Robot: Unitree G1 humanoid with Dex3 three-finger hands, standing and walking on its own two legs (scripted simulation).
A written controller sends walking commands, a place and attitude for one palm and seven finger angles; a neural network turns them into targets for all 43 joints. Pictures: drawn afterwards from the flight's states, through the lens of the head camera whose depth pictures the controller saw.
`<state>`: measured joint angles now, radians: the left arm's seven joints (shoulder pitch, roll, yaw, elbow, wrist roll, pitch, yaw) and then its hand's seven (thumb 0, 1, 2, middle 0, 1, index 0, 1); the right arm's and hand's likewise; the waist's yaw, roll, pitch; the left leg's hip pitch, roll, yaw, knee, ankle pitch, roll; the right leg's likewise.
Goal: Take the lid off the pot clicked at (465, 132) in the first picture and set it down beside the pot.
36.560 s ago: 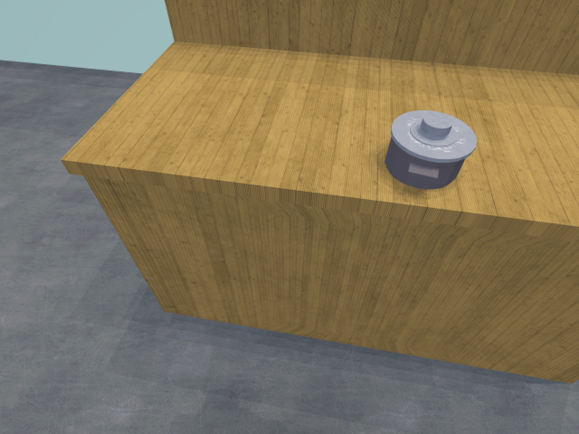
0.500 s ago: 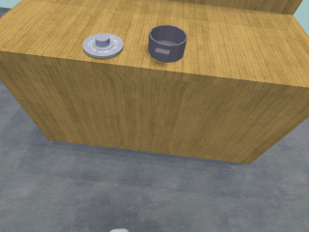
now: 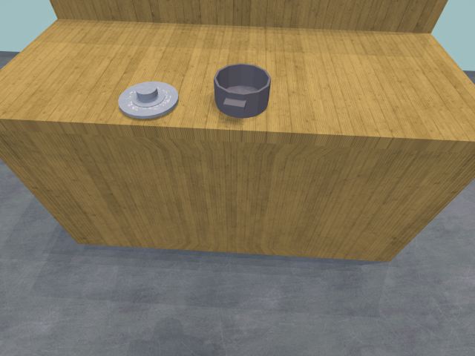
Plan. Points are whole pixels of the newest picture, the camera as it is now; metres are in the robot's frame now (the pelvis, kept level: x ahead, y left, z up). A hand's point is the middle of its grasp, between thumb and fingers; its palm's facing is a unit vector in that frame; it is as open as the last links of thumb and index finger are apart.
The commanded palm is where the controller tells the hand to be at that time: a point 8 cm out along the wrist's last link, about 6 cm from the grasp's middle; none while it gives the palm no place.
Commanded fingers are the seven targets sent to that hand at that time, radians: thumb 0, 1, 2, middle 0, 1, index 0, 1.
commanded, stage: let the arm hang, fingers relaxed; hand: left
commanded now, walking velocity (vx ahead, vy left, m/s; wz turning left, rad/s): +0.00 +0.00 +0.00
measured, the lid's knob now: (146, 91) +0.72 +0.27 +0.03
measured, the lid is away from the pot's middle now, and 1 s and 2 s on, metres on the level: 0.25 0.25 0.25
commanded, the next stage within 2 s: look to check the result in 1.12 s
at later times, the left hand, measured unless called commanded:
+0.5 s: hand out of the picture +0.00 +0.17 -0.17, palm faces +0.02 -0.98 -0.19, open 7.3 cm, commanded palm none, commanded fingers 0.00 0.90 0.90 -0.20 -0.30 -0.20 -0.30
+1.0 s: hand out of the picture -0.01 +0.17 -0.17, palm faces +0.03 -0.98 -0.18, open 7.3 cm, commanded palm none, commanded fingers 0.00 0.90 0.90 -0.20 -0.30 -0.20 -0.30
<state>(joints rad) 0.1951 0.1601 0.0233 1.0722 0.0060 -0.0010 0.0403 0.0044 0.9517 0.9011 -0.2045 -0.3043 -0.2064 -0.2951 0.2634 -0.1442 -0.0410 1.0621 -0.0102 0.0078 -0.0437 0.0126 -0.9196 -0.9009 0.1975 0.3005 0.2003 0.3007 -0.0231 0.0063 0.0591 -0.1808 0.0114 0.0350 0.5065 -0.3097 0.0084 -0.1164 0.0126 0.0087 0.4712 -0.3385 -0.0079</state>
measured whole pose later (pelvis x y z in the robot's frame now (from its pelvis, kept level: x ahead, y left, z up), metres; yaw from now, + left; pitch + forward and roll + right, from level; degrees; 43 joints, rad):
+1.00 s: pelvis -0.01 +0.00 +0.00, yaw +0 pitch -1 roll +0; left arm 0.26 0.13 0.02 1.13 0.01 -0.01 0.04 0.01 0.93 0.90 -0.20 -0.30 -0.20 -0.29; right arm 0.29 -0.12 -0.03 1.10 -0.01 0.01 -0.05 0.01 -0.91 -0.90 0.20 0.30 0.20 0.30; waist -0.02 0.00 0.07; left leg -0.17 0.01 0.04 0.47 -0.28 0.01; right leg -0.11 0.01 0.01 0.43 -0.30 0.00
